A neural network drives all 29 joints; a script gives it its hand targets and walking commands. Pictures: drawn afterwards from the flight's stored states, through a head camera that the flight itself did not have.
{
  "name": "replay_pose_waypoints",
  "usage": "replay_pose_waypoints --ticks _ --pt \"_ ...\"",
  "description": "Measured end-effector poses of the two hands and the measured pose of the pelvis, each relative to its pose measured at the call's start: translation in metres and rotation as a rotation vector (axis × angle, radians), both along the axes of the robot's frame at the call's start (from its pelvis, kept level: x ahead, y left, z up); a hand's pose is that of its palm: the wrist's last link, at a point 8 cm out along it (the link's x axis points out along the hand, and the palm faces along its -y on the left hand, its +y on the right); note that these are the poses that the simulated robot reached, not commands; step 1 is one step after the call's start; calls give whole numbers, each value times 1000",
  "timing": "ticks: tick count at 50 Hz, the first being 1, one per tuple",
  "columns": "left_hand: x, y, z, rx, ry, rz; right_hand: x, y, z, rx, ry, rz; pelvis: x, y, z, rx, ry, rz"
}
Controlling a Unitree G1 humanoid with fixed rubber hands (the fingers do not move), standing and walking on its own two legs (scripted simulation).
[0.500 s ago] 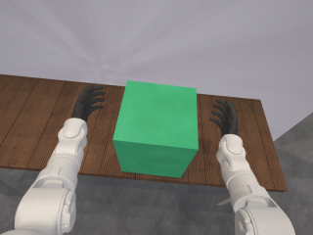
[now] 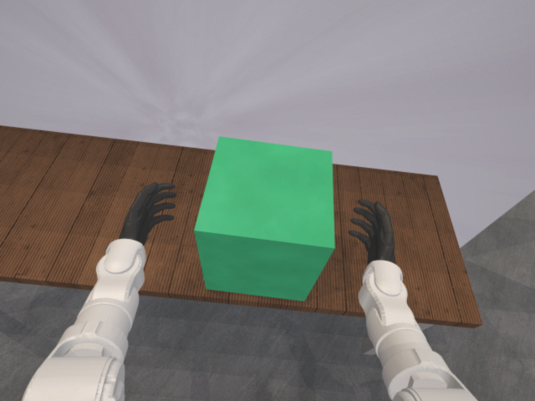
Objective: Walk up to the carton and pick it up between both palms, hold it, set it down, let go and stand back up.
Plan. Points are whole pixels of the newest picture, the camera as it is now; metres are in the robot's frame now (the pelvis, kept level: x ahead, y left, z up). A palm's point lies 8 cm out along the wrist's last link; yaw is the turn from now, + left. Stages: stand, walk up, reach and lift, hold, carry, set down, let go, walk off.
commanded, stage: set down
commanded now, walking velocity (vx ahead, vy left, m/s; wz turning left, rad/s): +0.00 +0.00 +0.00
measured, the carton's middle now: (264, 224) +0.45 +0.00 -0.08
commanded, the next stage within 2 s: none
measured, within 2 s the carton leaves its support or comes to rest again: neither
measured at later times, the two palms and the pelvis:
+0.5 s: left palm (118, 302) +0.28 +0.23 -0.05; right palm (374, 321) +0.26 -0.16 -0.04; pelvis +0.00 +0.01 +0.00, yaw -2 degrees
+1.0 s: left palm (88, 352) +0.21 +0.26 -0.07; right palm (373, 358) +0.21 -0.16 -0.06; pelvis +0.01 +0.02 -0.01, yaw -3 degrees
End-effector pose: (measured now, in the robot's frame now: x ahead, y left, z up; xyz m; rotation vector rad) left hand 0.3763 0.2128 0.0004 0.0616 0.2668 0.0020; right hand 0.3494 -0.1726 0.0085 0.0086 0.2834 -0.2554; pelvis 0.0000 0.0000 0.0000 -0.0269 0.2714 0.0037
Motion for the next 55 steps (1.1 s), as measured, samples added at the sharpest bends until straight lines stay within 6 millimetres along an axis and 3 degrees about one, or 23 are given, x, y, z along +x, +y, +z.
replay_pose_waypoints --ticks 9,30,42,55 --pt "-31 2 -24 -2 47 1 -37 2 -25 0 36 -5 0 4 -1 -3 -26 -11" --pt "-115 29 -62 -7 116 53 -108 11 -54 -13 87 21 6 10 -4 -17 -107 -29" --pt "-148 44 -72 -8 180 67 -133 11 -66 -14 140 25 10 17 -8 -28 -162 -35" --pt "-171 51 -74 8 259 63 -145 12 -72 -11 209 29 13 22 -6 -30 -233 -41"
